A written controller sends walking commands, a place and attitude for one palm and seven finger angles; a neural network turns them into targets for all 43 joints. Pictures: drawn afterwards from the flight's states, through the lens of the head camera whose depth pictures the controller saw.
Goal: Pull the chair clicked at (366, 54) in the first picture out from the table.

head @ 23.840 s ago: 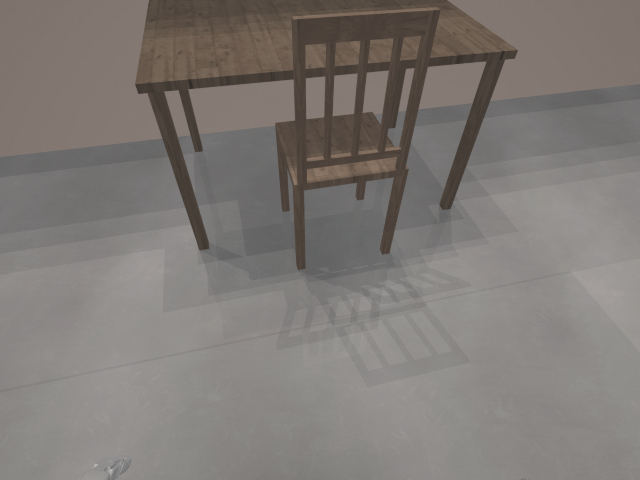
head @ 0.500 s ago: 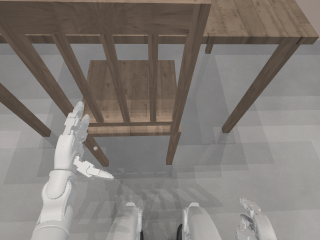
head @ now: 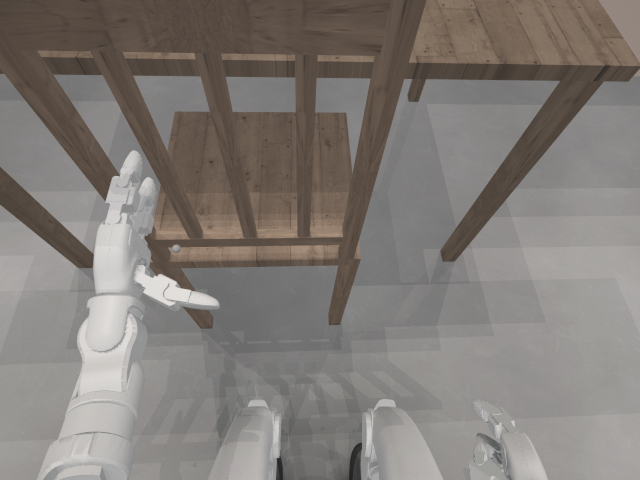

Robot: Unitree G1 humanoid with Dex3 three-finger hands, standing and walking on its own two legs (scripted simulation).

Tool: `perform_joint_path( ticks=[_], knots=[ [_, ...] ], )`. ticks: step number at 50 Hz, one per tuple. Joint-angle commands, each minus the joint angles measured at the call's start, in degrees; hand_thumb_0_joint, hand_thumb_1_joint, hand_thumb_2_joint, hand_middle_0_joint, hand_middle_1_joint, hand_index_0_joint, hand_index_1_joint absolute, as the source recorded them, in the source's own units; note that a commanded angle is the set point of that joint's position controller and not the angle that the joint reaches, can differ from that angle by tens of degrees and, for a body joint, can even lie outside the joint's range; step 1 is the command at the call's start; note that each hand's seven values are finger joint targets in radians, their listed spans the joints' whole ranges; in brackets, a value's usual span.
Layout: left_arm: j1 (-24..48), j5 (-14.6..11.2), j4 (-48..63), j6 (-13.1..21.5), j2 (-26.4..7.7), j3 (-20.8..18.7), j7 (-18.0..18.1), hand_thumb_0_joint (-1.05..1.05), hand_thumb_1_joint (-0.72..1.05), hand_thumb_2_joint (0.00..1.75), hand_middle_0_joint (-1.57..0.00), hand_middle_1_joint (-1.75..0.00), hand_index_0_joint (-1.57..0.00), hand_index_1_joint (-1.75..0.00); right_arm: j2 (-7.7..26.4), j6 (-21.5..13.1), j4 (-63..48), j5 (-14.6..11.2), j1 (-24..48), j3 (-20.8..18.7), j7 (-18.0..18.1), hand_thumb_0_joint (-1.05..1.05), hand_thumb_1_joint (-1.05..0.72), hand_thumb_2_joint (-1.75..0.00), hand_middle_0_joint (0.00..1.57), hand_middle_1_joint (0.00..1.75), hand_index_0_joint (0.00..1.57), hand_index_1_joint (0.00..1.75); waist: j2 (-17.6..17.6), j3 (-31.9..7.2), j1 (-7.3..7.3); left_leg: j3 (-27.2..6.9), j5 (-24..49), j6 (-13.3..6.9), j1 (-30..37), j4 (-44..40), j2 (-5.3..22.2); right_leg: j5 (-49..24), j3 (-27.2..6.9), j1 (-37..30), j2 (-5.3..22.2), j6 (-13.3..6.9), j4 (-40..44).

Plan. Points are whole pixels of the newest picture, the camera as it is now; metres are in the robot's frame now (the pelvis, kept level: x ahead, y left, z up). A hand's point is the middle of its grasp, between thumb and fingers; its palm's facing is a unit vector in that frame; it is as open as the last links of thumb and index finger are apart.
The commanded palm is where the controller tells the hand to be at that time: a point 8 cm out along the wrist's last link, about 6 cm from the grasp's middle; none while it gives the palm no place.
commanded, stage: push the fingers through the gap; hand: left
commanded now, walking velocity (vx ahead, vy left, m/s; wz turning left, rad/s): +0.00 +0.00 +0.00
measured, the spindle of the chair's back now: (234, 168) +0.48 +0.12 +0.05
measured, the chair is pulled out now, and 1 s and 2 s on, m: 0.00 0.00 0.00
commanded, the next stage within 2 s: hook a spindle and tug to test in 1.32 s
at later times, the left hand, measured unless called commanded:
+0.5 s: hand (188, 223) +0.42 +0.18 +0.02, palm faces +0.04 -1.00 -0.05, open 17.0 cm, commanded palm +0.40 +0.23 +0.03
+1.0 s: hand (188, 193) +0.46 +0.18 +0.03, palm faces +0.07 -1.00 -0.04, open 16.9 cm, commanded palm +0.44 +0.22 +0.03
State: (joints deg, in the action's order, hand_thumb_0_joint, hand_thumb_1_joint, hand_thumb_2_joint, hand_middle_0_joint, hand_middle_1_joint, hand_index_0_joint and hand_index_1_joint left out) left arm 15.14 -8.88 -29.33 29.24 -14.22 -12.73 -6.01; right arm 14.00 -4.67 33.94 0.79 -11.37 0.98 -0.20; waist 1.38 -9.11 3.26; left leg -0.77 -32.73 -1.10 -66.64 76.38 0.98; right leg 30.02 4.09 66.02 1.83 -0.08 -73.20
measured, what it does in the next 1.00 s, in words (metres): stands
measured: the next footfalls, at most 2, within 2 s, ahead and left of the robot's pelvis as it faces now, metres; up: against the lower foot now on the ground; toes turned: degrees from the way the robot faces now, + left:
none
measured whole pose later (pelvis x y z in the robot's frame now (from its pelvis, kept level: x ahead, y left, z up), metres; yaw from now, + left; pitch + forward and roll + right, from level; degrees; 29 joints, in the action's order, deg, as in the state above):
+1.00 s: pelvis +0.00 +0.01 +0.00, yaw -1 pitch +26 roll -3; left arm 36.4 -6.2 -53.2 30.3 -19.1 -19.3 -7.0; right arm 14.8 0.1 36.5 1.9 -16.1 1.0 -1.4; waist 2.2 -8.0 6.7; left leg -0.4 -32.1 -1.8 -69.1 75.5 1.3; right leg 28.6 3.6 68.3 1.3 0.6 -71.3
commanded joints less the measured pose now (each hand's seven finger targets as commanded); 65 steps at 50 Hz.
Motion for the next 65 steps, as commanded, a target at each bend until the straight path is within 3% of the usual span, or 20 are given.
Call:
perform_joint_path(
  ticks=[1, 3, 6, 12, 15, 20, 25, 28, 30, 32, 35, 38, 43, 46, 48, 51, 59, 60, 62, 65],
  knots=[
    [12.0, -0.9, 5.0, -1.2, -7.2, -0.5, -3.7, 0.0, -0.5, 0.3, -0.06, -0.08, -0.06, -0.08, 9.8, -1.3, -6.8, -1.1, -3.5, -3.7, 0.9, 0.0, -0.9, -0.9, 0.2, 0.3, 0.2, 0.3, 1.3, -22.0, 1.32, -1.3, 14.8, 0.3, 14.3, -12.4, -1.0, -12.0, -1.9, -15.0, -2.2, -1.7, 10.9],
    [14.2, -2.2, 8.8, -1.4, -6.1, 0.8, -4.8, 0.0, -0.5, 0.3, -0.06, -0.08, -0.06, -0.08, 9.7, -1.4, -7.6, -1.4, -3.8, -3.9, 1.2, 0.0, -0.9, -0.9, 0.2, 0.3, 0.2, 0.3, 1.7, -25.4, 1.67, -1.7, 17.7, 0.2, 17.4, -12.5, -0.8, -13.9, -1.8, -15.9, -2.2, -1.6, 11.0],
    [18.2, -3.1, 13.0, 0.6, -9.4, -2.4, -3.9, 0.0, -0.5, 0.3, -0.06, -0.08, -0.06, -0.08, 9.5, -1.9, -6.5, -1.1, -4.5, -4.0, 1.6, 0.0, -0.9, -0.9, 0.2, 0.3, 0.2, 0.3, 2.8, -27.9, 1.24, -2.3, 21.1, 0.5, 20.1, -12.2, -0.5, -15.7, -1.7, -16.0, -2.2, -1.4, 10.6],
    [24.0, 0.5, 5.3, 4.6, -10.0, -2.9, -0.3, 0.0, -0.5, 0.3, -0.06, -0.08, -0.06, -0.08, 9.2, -2.1, -3.5, 0.1, -5.2, -3.8, 1.2, 0.0, -0.9, -0.9, 0.2, 0.3, 0.2, 0.3, 2.0, -22.4, 2.9, -2.1, 16.3, 0.3, 15.6, -11.1, -0.7, -11.4, -1.7, -11.8, -2.3, -1.4, 9.9],
    [23.2, 1.2, 0.9, 3.8, -11.5, -4.0, -1.0, 0.0, -0.5, 0.3, -0.06, -0.08, -0.06, -0.08, 9.6, -1.3, -3.7, 0.0, -5.8, -3.8, 0.9, 0.0, -0.9, -0.9, 0.2, 0.3, 0.2, 0.3, 4.0, -23.2, 1.78, -1.9, 16.8, 0.6, 16.1, -11.7, -0.9, -11.7, -1.7, -12.4, -2.3, -1.9, 9.8],
    [25.2, 0.2, -1.5, 1.3, -11.4, -4.3, -2.5, 0.0, -0.5, 0.3, -0.06, -0.08, -0.06, -0.08, 10.0, 0.2, -4.7, -0.4, -6.7, -3.8, 0.7, 0.0, -0.9, -0.9, 0.2, 0.3, 0.2, 0.3, 3.0, -25.9, 2.03, -1.5, 18.6, 0.4, 16.5, -12.0, -1.0, -14.4, -2.0, -15.2, -2.3, -1.7, 10.5],
    [31.1, -0.3, 0.7, 3.4, -12.8, -5.4, -2.0, 0.0, -0.5, 0.3, -0.06, -0.08, -0.06, -0.08, 9.7, 0.2, -3.7, -0.1, -7.4, -3.8, 0.8, 0.0, -0.9, -0.9, 0.2, 0.3, 0.2, 0.3, 4.5, -27.8, 2.75, -1.9, 20.4, 0.5, 18.7, -11.4, -0.8, -15.1, -1.9, -14.2, -2.5, -1.4, 10.3],
    [34.9, 0.7, -3.5, 4.6, -14.6, -6.4, -1.2, 0.0, -0.5, 0.3, -0.06, -0.08, -0.06, -0.08, 10.0, 0.2, -2.3, 0.2, -8.2, -3.6, 1.0, 0.0, -0.9, -0.9, 0.2, 0.3, 0.2, 0.3, 2.4, -25.5, 4.13, -2.0, 18.6, 0.2, 16.4, -10.7, -0.7, -13.8, -2.0, -13.0, -2.6, -1.3, 10.2],
    [34.1, 1.2, -6.5, 4.7, -16.3, -8.4, -1.3, 0.0, -0.5, 0.3, -0.06, -0.08, -0.06, -0.08, 10.1, 0.4, -2.0, 0.5, -8.5, -3.7, 0.9, 0.0, -0.9, -0.9, 0.2, 0.3, 0.2, 0.3, 2.7, -25.6, 3.48, -1.6, 18.1, 0.2, 15.0, -10.6, -0.9, -13.9, -2.3, -14.0, -2.5, -1.3, 10.1],
    [34.8, 1.6, -10.0, 4.3, -16.0, -7.9, -2.0, 0.0, -0.5, 0.3, -0.06, -0.08, -0.06, -0.08, 10.1, 0.9, -2.0, 0.4, -8.7, -3.4, 0.8, 0.0, -0.9, -0.9, 0.2, 0.3, 0.2, 0.3, 2.0, -24.5, 3.89, -1.3, 17.3, 0.0, 13.2, -10.5, -1.0, -14.0, -2.4, -14.2, -2.5, -1.4, 10.1],
    [34.8, 1.8, -11.0, 3.9, -16.8, -8.4, -3.0, 0.0, -0.5, 0.3, -0.06, -0.08, -0.06, -0.08, 10.5, 1.6, -2.5, 0.4, -9.2, -3.6, 0.4, 0.0, -0.9, -0.9, 0.2, 0.3, 0.2, 0.3, 4.9, -26.4, 3.04, -1.7, 19.1, 0.4, 15.9, -11.0, -0.8, -14.4, -2.0, -13.5, -2.6, -1.8, 9.8],
    [38.3, 1.1, -10.9, 3.7, -13.9, -5.8, -3.8, 0.0, -0.5, 0.3, -0.06, -0.08, -0.06, -0.08, 10.5, 2.0, -2.5, 0.3, -9.8, -3.6, 0.2, 0.0, -0.9, -0.9, 0.2, 0.3, 0.2, 0.3, 5.2, -26.8, 4.52, -2.3, 20.8, 0.5, 18.8, -11.0, -0.4, -14.4, -1.3, -10.9, -2.8, -1.7, 9.9],
    [41.5, 1.6, -10.3, 4.7, -17.9, -8.9, -2.4, 0.0, -0.5, 0.3, -0.06, -0.08, -0.06, -0.08, 10.9, 2.7, -2.0, 0.7, -10.9, -3.8, 0.1, 0.0, -0.9, -0.9, 0.2, 0.3, 0.2, 0.3, 4.9, -29.2, 4.34, -2.9, 22.2, 0.5, 19.2, -10.5, -0.4, -15.2, -1.4, -11.5, -2.9, -1.5, 9.4],
    [44.1, 2.5, -11.2, 5.6, -16.8, -7.9, -1.3, 0.0, -0.5, 0.3, -0.06, -0.08, -0.06, -0.08, 10.6, 3.1, -1.3, 1.0, -11.2, -3.7, -0.2, 0.0, -0.9, -0.9, 0.2, 0.3, 0.2, 0.3, 5.4, -28.1, 5.04, -3.1, 21.9, 0.7, 19.8, -10.7, -0.3, -14.3, -1.2, -10.1, -3.0, -1.5, 9.6],
    [43.6, 2.9, -10.8, 6.0, -15.3, -6.6, -1.1, 0.0, -0.5, 0.3, -0.06, -0.08, -0.06, -0.08, 10.5, 3.3, -1.6, 1.1, -11.3, -3.9, -0.4, 0.0, -0.9, -0.9, 0.2, 0.3, 0.2, 0.3, 6.5, -28.7, 5.07, -3.0, 22.7, 0.7, 21.0, -10.8, -0.3, -14.4, -1.0, -9.9, -3.1, -1.6, 9.7],
    [41.4, 3.0, -13.0, 5.8, -16.0, -7.4, -1.3, 0.0, -0.5, 0.3, -0.06, -0.08, -0.06, -0.08, 10.7, 3.9, -1.4, 1.0, -11.3, -3.9, -0.6, 0.0, -0.9, -0.9, 0.2, 0.3, 0.2, 0.3, 4.2, -28.0, 4.9, -2.7, 21.6, 0.6, 19.4, -11.0, -0.4, -14.7, -1.3, -11.6, -3.1, -1.6, 10.3],
    [38.9, 2.2, -10.6, 6.4, -16.3, -8.0, -1.8, 0.0, -0.5, 0.3, -0.06, -0.08, -0.06, -0.08, 10.5, 4.6, -2.3, 0.8, -10.6, -3.7, -0.7, 0.0, -0.9, -0.9, 0.2, 0.3, 0.2, 0.3, 5.4, -28.6, 3.94, -2.7, 22.4, 0.7, 20.6, -12.0, -0.3, -15.2, -1.1, -12.6, -3.2, -1.7, 10.6],
    [38.4, 1.9, -10.8, 6.2, -14.7, -6.9, -1.8, 0.0, -0.5, 0.3, -0.06, -0.08, -0.06, -0.08, 10.2, 4.6, -2.2, 0.8, -10.4, -3.7, -0.9, 0.0, -0.9, -0.9, 0.2, 0.3, 0.2, 0.3, 6.1, -27.8, 4.1, -2.3, 22.3, 0.7, 20.5, -11.9, -0.4, -15.5, -1.2, -12.6, -3.3, -1.7, 11.0],
    [37.2, 1.9, -11.6, 6.2, -16.7, -8.7, -1.7, 0.0, -0.5, 0.3, -0.06, -0.08, -0.06, -0.08, 10.5, 4.8, -2.1, 0.9, -10.7, -3.7, -0.9, 0.0, -0.9, -0.9, 0.2, 0.3, 0.2, 0.3, 3.9, -27.0, 3.92, -2.4, 21.6, 0.6, 19.2, -12.1, -0.3, -15.3, -1.2, -13.5, -3.3, -1.6, 11.0],
    [36.4, 2.1, -13.7, 5.9, -16.0, -8.2, -1.8, 0.0, -0.5, 0.3, -0.06, -0.08, -0.06, -0.08, 10.3, 5.0, -2.3, 0.6, -10.3, -3.6, -0.9, 0.0, -0.9, -0.9, 0.2, 0.3, 0.2, 0.3, 2.6, -23.8, 4.2, -1.8, 18.9, 0.3, 16.2, -12.1, -0.6, -14.1, -1.6, -13.3, -3.2, -1.5, 11.4]
  ],
)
